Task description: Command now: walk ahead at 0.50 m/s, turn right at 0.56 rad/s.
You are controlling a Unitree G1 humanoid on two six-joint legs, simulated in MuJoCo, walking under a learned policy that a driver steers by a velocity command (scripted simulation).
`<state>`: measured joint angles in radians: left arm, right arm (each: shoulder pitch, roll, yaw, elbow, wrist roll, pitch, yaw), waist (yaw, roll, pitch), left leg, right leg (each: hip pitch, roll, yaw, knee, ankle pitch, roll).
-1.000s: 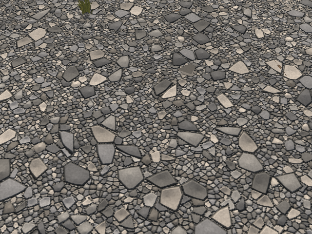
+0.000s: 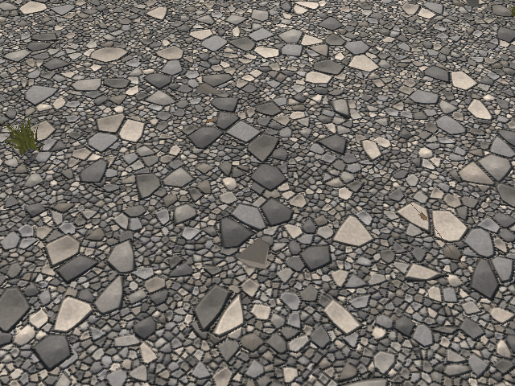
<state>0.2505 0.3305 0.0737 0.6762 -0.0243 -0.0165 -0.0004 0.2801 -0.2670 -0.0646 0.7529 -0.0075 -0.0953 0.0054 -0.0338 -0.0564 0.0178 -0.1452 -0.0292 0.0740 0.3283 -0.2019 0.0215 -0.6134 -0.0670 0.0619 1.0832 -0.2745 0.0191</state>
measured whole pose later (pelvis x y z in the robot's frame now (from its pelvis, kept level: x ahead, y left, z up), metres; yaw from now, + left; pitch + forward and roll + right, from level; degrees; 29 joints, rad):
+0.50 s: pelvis +0.26 -0.09 +0.00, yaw -6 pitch +0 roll -1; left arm 0.28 0.25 0.05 0.72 0.01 -0.08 -0.03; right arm 0.23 -0.32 -0.06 0.81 0.03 -0.04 0.00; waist 0.01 0.04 0.05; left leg -0.61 0.11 -0.07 1.11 -0.24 -0.01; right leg -0.17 0.05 -0.12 0.34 -0.18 -0.07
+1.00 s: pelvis +0.54 -0.03 -0.01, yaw +11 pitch +1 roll +0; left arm 0.18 0.30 0.06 0.73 0.00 -0.10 0.01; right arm 0.22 -0.29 -0.06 0.71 0.00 -0.05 0.03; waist -0.01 -0.02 0.08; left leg -0.30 -0.10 0.01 0.44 -0.16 0.10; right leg -0.50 -0.07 0.04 1.17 -0.38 0.02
